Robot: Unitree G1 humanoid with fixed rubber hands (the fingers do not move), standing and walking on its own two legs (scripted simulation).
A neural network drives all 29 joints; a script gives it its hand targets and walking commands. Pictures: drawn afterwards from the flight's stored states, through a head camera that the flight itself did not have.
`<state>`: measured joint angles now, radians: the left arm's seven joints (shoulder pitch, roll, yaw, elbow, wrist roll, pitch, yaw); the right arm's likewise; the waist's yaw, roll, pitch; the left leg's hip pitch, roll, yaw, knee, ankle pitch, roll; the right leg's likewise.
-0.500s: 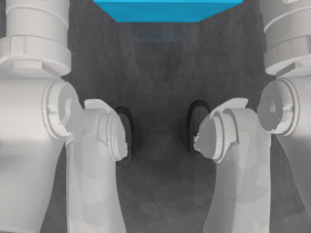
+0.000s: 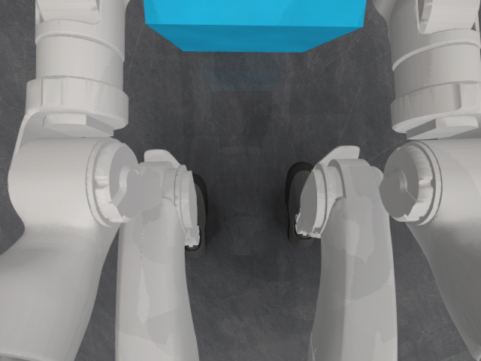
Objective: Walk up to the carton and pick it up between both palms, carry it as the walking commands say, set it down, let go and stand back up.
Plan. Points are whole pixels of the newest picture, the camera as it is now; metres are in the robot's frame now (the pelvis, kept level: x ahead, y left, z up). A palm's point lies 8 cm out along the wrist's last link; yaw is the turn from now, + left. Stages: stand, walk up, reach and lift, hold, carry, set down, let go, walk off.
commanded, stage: reach and lift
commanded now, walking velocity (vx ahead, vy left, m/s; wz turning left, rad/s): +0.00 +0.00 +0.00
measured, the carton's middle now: out of the picture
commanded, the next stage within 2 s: none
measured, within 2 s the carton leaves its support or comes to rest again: neither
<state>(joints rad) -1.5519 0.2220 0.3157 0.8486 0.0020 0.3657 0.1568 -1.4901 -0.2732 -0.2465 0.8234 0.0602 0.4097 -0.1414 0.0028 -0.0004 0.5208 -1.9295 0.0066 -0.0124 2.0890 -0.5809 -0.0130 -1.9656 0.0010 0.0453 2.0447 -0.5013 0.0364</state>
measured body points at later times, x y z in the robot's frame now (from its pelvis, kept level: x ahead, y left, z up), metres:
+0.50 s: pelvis -0.01 +0.00 +0.05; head +0.32 +0.00 +0.34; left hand +0.58 +0.14 -0.02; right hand +0.56 -0.16 -0.03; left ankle +0.13 +0.12 -0.38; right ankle +0.15 -0.13 -0.38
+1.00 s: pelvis -0.01 +0.00 +0.10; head +0.29 +0.00 +0.43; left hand +0.55 +0.15 +0.06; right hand +0.54 -0.15 +0.05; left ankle +0.13 +0.12 -0.38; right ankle +0.15 -0.13 -0.38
